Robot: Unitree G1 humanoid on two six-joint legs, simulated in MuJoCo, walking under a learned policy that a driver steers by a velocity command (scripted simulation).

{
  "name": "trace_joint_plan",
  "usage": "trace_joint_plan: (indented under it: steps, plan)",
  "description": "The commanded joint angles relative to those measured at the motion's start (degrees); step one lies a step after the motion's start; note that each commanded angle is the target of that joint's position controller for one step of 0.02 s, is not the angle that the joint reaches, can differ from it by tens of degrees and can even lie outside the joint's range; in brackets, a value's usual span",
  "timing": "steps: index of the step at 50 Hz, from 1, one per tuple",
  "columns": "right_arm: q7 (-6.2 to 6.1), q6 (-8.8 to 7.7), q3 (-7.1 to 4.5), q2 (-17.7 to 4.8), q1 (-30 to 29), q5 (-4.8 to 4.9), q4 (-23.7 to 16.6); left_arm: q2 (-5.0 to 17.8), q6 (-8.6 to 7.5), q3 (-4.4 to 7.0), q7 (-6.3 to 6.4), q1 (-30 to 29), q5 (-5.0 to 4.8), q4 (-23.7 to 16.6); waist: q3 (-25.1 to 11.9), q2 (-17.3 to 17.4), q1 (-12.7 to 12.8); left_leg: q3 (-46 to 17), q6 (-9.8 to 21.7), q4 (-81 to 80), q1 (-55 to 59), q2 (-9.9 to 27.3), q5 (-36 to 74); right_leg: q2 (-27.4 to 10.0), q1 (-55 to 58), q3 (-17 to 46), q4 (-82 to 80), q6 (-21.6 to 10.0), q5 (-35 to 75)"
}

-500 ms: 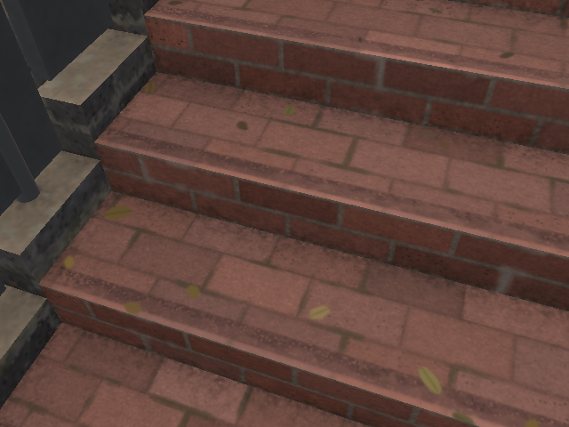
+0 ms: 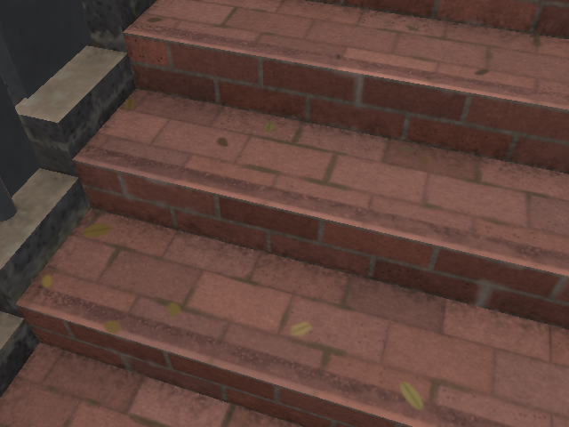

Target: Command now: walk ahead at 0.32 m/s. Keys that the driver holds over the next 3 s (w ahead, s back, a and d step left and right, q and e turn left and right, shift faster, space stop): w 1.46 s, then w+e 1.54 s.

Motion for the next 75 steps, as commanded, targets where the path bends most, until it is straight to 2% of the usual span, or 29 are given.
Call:
trace_joint_plan:
  steps: [1,10,13,15,17,18,21,22,23,25,28,30,31,32,36,51,52,53,55,58,59,60,61,64,66,68,70,74,75]
  plan:
    - [-0.17,-0.69,-1.93,-6.96,2.68,0.08,-2.47,4.88,-0.94,0.92,-0.01,-1.08,0.10,-4.00,5.89,4.41,-1.38,-9.97,7.62,-10.81,3.99,4.56,-7.46,0.11,-11.01,1.13,-2.44,-5.38,0.82]
    - [0.10,-1.44,-0.73,-4.27,-2.49,0.78,-4.74,8.76,0.16,1.11,0.43,7.09,0.07,-0.95,2.06,-10.14,2.99,4.59,3.96,7.69,-11.12,-2.67,1.96,-7.98,15.51,9.93,-6.20,-9.74,52.05]
    - [0.58,-2.18,-0.75,-4.25,6.52,0.37,-3.82,9.23,0.41,0.66,0.30,-3.77,-0.85,-3.00,3.19,-5.28,-6.65,1.33,6.17,-10.36,5.73,-2.26,7.93,-4.77,2.74,3.36,10.10,-8.83,76.65]
    - [-1.02,-0.88,-4.26,-16.61,24.45,-0.85,0.83,4.82,-1.30,-0.02,-0.52,-9.48,-3.48,-6.70,-4.01,17.00,-12.81,-23.35,16.36,-16.94,34.87,17.47,41.46,8.62,-31.33,-4.08,46.33,-2.63,14.17]
    - [-0.67,-1.00,-3.59,-14.72,19.60,-3.73,-0.06,1.56,-1.77,-0.21,-0.67,-16.07,-2.85,-9.60,-1.77,10.12,-9.84,-24.16,19.48,-16.24,31.97,21.27,30.95,3.23,-48.92,6.83,78.04,-4.70,-4.94]
    - [1.66,-0.94,-0.72,-4.97,32.02,-4.57,8.92,3.54,-2.29,-0.77,-5.74,-20.51,1.34,-9.52,6.25,15.94,-16.15,-24.16,20.73,-16.29,32.63,24.85,26.17,7.23,-67.22,11.39,108.37,-12.52,-18.93]
    - [6.29,-1.50,4.04,2.20,9.13,-4.87,10.18,-5.23,-0.59,-4.49,-7.85,-19.63,3.83,-18.64,7.55,1.05,1.04,-10.31,13.89,-26.59,5.87,18.79,5.74,1.00,-69.89,12.23,88.79,-22.17,-17.90]
    - [2.96,-3.24,-0.27,-10.30,7.52,-0.53,6.09,-4.63,-0.12,-3.55,-3.91,-22.14,-2.33,-19.84,7.22,6.65,1.66,-7.51,7.27,-30.08,7.18,18.35,-9.20,4.40,-65.39,8.69,88.63,-13.33,-11.82]
    - [1.81,-4.10,0.81,-10.18,4.72,0.70,7.65,-3.72,0.73,-4.35,-2.29,-23.82,-2.88,-21.59,8.59,4.56,3.85,-3.20,5.27,-35.18,-2.06,15.23,-15.00,1.56,-59.57,6.46,77.01,-10.71,-9.20]
    - [-0.20,-4.88,2.10,-10.19,-4.10,2.96,5.40,-2.25,2.41,-4.82,-1.83,-15.96,-3.26,-21.19,10.77,7.03,9.22,4.10,8.40,-45.78,-23.19,10.96,8.21,-0.28,-29.11,0.78,51.63,-9.38,1.37]
    - [0.27,-5.37,-0.96,-18.54,-0.42,4.22,4.86,2.76,2.85,-0.57,-0.39,8.86,-0.71,-10.75,-10.35,10.56,16.22,8.54,9.98,-16.46,-1.96,12.55,79.95,8.79,-5.63,-6.81,47.77,-9.30,-4.29]
    - [2.27,-4.52,-1.46,-13.60,-0.15,2.78,3.16,9.29,1.69,1.89,0.40,15.80,1.45,-7.38,-10.06,0.42,16.81,1.19,6.14,24.16,-0.52,8.39,60.80,5.69,-7.59,15.34,14.96,-10.36,-20.74]
    - [4.53,-3.68,0.73,-1.42,0.80,-0.60,-3.02,17.16,1.97,3.65,1.21,12.00,-0.79,-4.74,-9.77,-26.49,9.45,-6.53,3.28,45.76,-21.10,-5.42,3.27,-5.63,-6.59,53.71,-20.16,-10.62,-48.18]
    - [4.71,-3.63,0.53,1.86,2.95,-3.87,-5.73,16.07,1.13,3.87,1.42,1.08,-1.94,-7.58,-7.14,-22.16,3.15,-18.38,3.73,65.62,-27.67,-5.74,7.26,-10.17,-12.62,68.38,-28.64,-8.22,-56.97]
    - [3.20,-2.01,2.19,4.06,1.70,-3.18,-10.84,-1.88,-2.47,0.36,-2.55,-6.73,0.96,2.15,4.63,-2.85,-7.02,-6.67,4.68,78.75,-36.88,1.43,17.95,-4.45,-30.86,31.44,-7.86,-7.18,-22.48]
    - [1.63,0.61,6.42,7.06,-28.09,-0.05,-24.18,-0.62,-4.86,-0.15,0.10,19.83,-1.32,13.15,7.21,-1.95,4.56,8.44,3.85,68.94,-65.95,3.49,3.11,-4.39,0.39,17.66,-27.68,-10.50,12.53]
    - [4.07,3.02,6.98,4.60,-36.47,0.24,-24.87,-1.27,-2.83,-2.54,-6.44,27.54,7.46,19.15,-6.51,-9.22,5.12,0.65,12.76,61.10,-64.34,5.15,6.01,-9.67,2.28,20.26,-26.70,-14.34,21.68]
    - [3.07,2.08,6.05,6.14,-29.58,0.21,-23.68,-1.47,-3.56,0.18,-0.95,21.16,-1.99,12.87,4.80,1.39,5.59,13.00,7.59,56.73,-58.12,2.15,-1.63,-4.95,8.74,11.82,-31.56,-11.10,32.74]
    - [2.45,0.31,6.82,8.87,-23.62,1.84,-19.91,0.59,-4.47,-0.37,1.44,16.97,-3.19,11.92,-1.54,-2.39,0.88,14.78,8.68,41.70,-33.33,-2.06,-3.50,-3.32,3.71,4.44,-25.26,-10.21,75.57]
    - [1.05,0.67,3.07,0.39,-2.98,2.14,-13.49,10.32,-7.10,2.39,0.48,12.30,-3.20,8.64,-16.91,-12.98,-10.52,8.81,10.29,24.83,-7.71,-7.01,-3.67,-10.13,12.41,6.98,1.57,-11.22,118.46]
    - [2.14,5.49,2.53,-1.62,4.40,1.34,-12.80,8.17,-4.96,1.00,-11.94,16.42,9.15,16.40,-21.98,-16.49,-18.60,-8.42,13.00,11.19,11.09,-4.60,13.88,-11.51,-4.84,14.23,14.90,-16.06,121.76]
    - [1.07,1.51,-2.17,-13.78,12.39,-0.95,-6.94,4.54,-8.68,3.30,-7.43,9.41,-4.87,3.46,-25.69,8.69,-12.42,-37.28,25.36,2.95,23.92,16.49,15.33,7.22,-21.41,6.29,48.65,-8.24,53.81]
    - [0.08,1.71,-2.79,-11.62,10.10,0.32,-5.37,8.32,-10.07,4.42,-7.08,7.38,-1.34,4.73,-29.52,6.38,-11.52,-56.50,25.21,-13.70,19.90,16.71,4.40,12.29,-26.98,14.34,71.39,-8.17,18.90]
    - [0.34,-2.01,0.27,1.65,-0.37,0.14,2.78,-7.98,-7.09,-0.01,-3.72,-6.77,1.88,-7.27,0.07,-5.64,-0.54,-33.12,16.11,-14.82,-4.82,15.33,-14.41,6.14,-49.37,14.04,92.94,-9.04,19.32]
    - [0.68,-3.34,1.96,7.11,3.46,-1.19,8.35,-12.83,-4.65,-2.87,-2.74,-5.18,0.83,-8.95,4.31,-4.49,2.99,-18.97,11.23,-13.30,-9.23,11.09,-0.94,6.42,-56.35,14.61,97.83,-10.67,16.66]
    - [6.31,-3.65,3.67,6.03,-1.64,-4.86,7.08,-3.75,-0.68,-1.74,-7.32,-2.40,-0.52,-5.98,4.88,-0.67,4.81,-10.35,10.89,-16.21,-14.89,7.67,10.13,6.24,-61.26,18.72,86.67,-20.22,22.05]
    - [3.55,-6.81,3.24,3.44,7.69,0.49,11.86,-13.55,-1.86,-4.67,-1.85,-10.70,-0.96,-9.89,4.38,2.23,3.84,-9.09,9.88,-18.38,-9.91,9.58,5.26,8.03,-66.84,10.22,102.88,-12.04,11.88]
    - [1.46,-7.31,3.29,0.57,10.59,0.93,13.33,-10.13,-0.90,-5.94,-0.59,-27.14,0.31,-18.64,6.35,1.28,2.60,-6.98,7.56,-27.36,-9.15,7.61,2.41,1.42,-65.87,2.89,81.73,-9.36,11.01]
    - [6.24,-3.37,3.39,-2.59,7.71,-7.36,10.61,1.85,2.06,-4.50,-5.17,-29.35,-1.08,-18.64,-8.98,8.23,2.97,-5.03,10.77,-25.70,-13.04,5.66,8.86,2.11,-58.03,4.54,68.53,-15.46,14.26]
